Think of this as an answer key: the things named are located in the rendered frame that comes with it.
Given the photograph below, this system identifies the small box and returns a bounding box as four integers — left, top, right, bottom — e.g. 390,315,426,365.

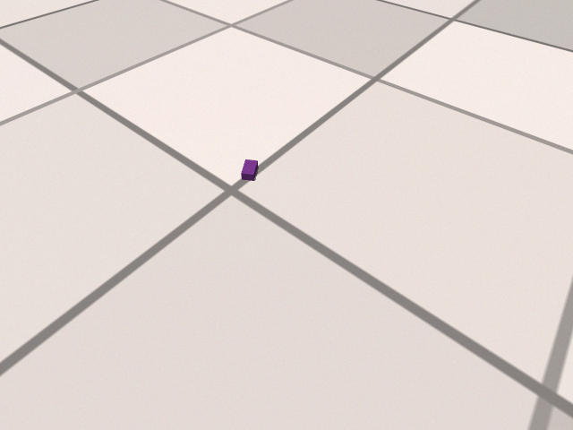
241,159,258,181

